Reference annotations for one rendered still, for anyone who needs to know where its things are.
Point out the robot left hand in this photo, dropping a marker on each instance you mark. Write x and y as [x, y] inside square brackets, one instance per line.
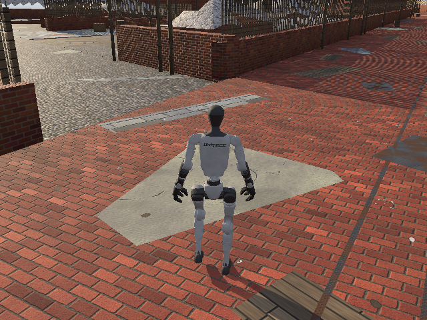
[177, 192]

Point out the right robot forearm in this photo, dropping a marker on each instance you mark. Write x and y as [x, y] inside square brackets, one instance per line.
[247, 177]

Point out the robot right upper arm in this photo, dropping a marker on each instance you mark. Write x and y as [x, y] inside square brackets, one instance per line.
[239, 152]

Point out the right robot thigh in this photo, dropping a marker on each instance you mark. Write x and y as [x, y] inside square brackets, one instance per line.
[229, 199]

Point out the robot left upper arm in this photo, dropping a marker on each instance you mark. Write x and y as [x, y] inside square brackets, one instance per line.
[189, 151]

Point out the left robot forearm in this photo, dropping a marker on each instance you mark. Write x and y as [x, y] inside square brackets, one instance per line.
[181, 177]

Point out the robot right shin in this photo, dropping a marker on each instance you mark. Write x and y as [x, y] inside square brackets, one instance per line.
[227, 244]

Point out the robot right hand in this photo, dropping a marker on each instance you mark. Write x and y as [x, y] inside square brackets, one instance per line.
[250, 191]

